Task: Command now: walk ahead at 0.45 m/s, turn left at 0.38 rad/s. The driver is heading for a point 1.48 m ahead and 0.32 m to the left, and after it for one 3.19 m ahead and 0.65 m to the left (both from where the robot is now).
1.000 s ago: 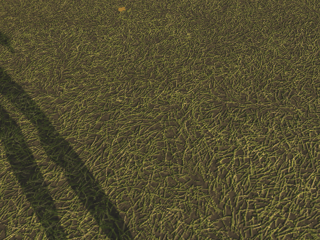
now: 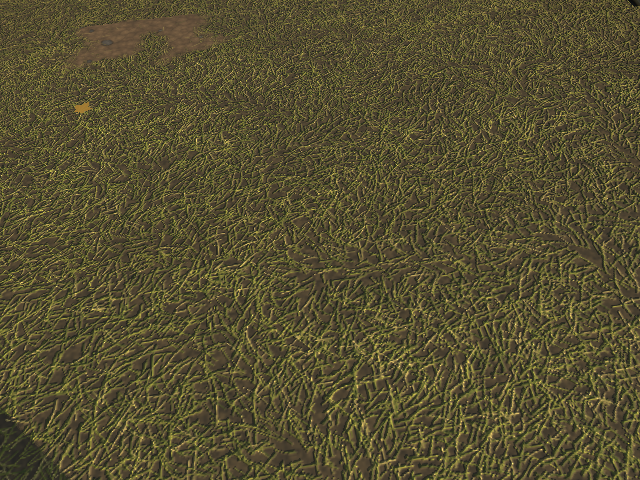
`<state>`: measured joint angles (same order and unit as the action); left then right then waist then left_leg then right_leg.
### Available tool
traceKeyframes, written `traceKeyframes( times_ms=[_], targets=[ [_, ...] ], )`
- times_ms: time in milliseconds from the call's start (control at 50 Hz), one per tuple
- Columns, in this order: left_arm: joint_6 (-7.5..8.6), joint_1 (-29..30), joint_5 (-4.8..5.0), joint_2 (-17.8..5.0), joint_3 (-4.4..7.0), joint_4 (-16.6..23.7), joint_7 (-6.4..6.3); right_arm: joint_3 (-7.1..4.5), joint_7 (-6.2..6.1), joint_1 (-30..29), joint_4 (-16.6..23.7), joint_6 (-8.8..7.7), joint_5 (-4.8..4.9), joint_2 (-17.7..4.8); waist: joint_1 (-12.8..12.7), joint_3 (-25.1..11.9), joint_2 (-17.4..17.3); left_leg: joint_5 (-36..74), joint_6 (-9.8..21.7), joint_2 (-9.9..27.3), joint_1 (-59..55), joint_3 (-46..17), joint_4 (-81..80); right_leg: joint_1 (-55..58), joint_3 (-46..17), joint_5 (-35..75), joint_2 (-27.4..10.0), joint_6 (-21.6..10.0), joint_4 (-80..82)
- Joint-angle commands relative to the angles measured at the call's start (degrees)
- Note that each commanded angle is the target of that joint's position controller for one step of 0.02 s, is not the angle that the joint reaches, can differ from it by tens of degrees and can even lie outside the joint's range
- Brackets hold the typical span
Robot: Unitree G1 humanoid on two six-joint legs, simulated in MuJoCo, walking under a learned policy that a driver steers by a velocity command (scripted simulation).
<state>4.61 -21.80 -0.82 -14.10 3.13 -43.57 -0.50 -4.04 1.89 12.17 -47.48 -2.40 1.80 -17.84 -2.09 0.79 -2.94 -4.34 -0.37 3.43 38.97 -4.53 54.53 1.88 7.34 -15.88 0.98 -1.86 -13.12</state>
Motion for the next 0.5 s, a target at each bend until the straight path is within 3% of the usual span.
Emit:
traceKeyframes(
  times_ms=[20,100,140,180,200,220,240,260,280,300,320,340,360,400,440,500],
  targets=[
    [1.28,2.98,0.21,-8.74,2.27,3.17,-0.60,0.51,0.64,-7.84,6.40,-0.72,-0.54,-0.83,-0.75,6.00,7.41,7.53,-0.51,0.59,2.67,2.57,-9.15,-4.53,-1.98,17.60,-13.83,-6.00,8.31],
    [0.56,-0.53,1.15,-10.10,2.76,0.65,-0.88,1.38,2.32,-13.98,10.18,-1.06,-0.37,0.25,-2.29,7.83,5.91,6.88,2.35,-0.16,1.71,6.16,-17.53,0.34,1.62,25.02,-16.09,-5.67,6.60],
    [-0.28,-0.38,1.33,-11.38,3.06,0.26,-1.12,0.94,2.96,-14.15,11.64,-1.10,-0.21,-0.93,-0.79,5.76,7.17,2.48,4.57,-2.36,-1.11,8.65,-19.36,4.25,3.28,41.43,-16.78,-4.81,1.29],
    [-1.42,0.03,1.42,-13.30,3.51,0.45,-1.75,-0.42,2.93,-9.40,11.63,-0.70,-0.01,-3.63,2.74,0.27,10.00,-3.53,7.21,-6.36,-8.82,11.77,-18.34,7.18,4.21,63.22,-16.96,-3.71,-9.13],
    [-1.94,0.43,1.37,-14.15,3.65,0.60,-1.97,-1.71,2.63,-2.88,10.46,-0.42,0.14,-6.19,6.39,-3.90,10.39,-4.77,8.82,-8.25,-17.71,12.10,-18.72,5.50,4.41,67.21,-16.49,-3.00,-18.47],
    [-1.94,1.41,1.66,-14.33,3.49,0.97,-2.18,-3.43,1.71,5.89,8.58,-0.02,0.10,-9.24,11.53,-8.28,8.58,-2.01,11.20,-9.14,-32.87,10.05,-22.53,-2.57,5.30,61.87,-14.52,-1.18,-31.41],
    [-1.05,-0.89,0.02,-9.96,1.99,2.18,-1.95,-4.38,0.19,11.85,7.29,0.92,0.04,-13.28,11.13,-13.37,-2.21,-1.88,14.55,1.50,-50.68,-6.81,-22.31,-19.35,3.97,21.17,-9.94,0.95,-50.17],
    [0.97,-5.19,0.51,-4.20,-0.19,5.00,-0.82,-4.47,0.28,9.41,9.27,0.10,-0.19,-16.14,5.41,-22.52,-11.58,-16.30,27.58,15.61,-65.24,-42.64,-31.69,-39.97,-6.59,-18.45,2.39,3.69,-69.39],
    [3.01,3.24,2.43,-10.38,1.11,5.99,0.03,-3.26,0.31,9.92,9.38,-0.34,-0.52,-11.14,10.10,-20.94,-2.65,-19.50,24.09,14.57,-62.76,-41.48,-37.88,-45.31,-15.44,-15.24,-0.55,2.25,-71.17],
    [3.84,7.29,3.84,-10.98,1.19,7.82,0.35,-2.71,0.22,7.62,9.07,-0.93,-0.67,-9.17,8.86,-12.09,-0.44,-17.14,21.43,12.76,-54.64,-33.03,-38.97,-47.17,-14.43,-10.07,-2.91,0.99,-67.33],
    [4.14,7.81,2.82,-10.04,0.97,7.56,-0.07,-2.26,0.27,3.70,9.62,-1.38,-0.57,-8.04,5.41,-6.24,5.39,-10.64,19.46,10.07,-44.67,-26.79,-39.43,-44.84,-13.78,-6.36,-5.51,0.93,-61.77],
    [3.84,7.36,1.25,-10.34,1.41,7.04,-0.41,-1.82,0.09,0.44,10.35,-1.57,-0.80,-6.28,3.24,-3.75,5.18,-4.76,18.54,7.65,-37.89,-21.96,-39.98,-41.42,-13.62,-4.24,-7.08,1.51,-57.20],
    [3.11,5.94,0.79,-10.46,1.64,6.83,-0.32,-1.53,-0.21,-1.30,11.40,-1.60,-1.58,-5.76,1.42,-2.66,3.05,-0.97,18.46,6.14,-32.75,-19.43,-41.33,-37.92,-13.72,-2.70,-7.94,2.08,-56.00],
    [1.80,4.67,-0.04,-9.51,1.51,6.83,-0.34,-1.66,-0.66,-1.91,11.38,-1.78,-1.28,-5.95,0.16,-1.73,1.66,4.57,18.91,4.91,-26.93,-16.07,-42.92,-35.86,-12.24,-1.32,-8.39,4.10,-52.03],
    [1.09,7.44,-0.52,-8.26,1.03,8.05,-0.56,-1.94,-1.27,-0.62,10.72,-1.89,-1.13,-7.17,0.68,-0.31,1.63,7.93,18.37,3.35,-22.78,-12.53,-43.29,-36.22,-10.78,2.85,-7.98,5.93,-46.05],
    [1.34,14.91,-0.43,-6.28,0.12,9.97,-0.48,-2.17,-2.06,1.69,9.78,-1.33,-0.64,-8.00,3.65,0.38,0.31,5.11,15.12,-0.24,-20.86,-9.05,-41.68,-34.36,-9.93,15.15,-5.71,6.86,-31.61]
  ],
)
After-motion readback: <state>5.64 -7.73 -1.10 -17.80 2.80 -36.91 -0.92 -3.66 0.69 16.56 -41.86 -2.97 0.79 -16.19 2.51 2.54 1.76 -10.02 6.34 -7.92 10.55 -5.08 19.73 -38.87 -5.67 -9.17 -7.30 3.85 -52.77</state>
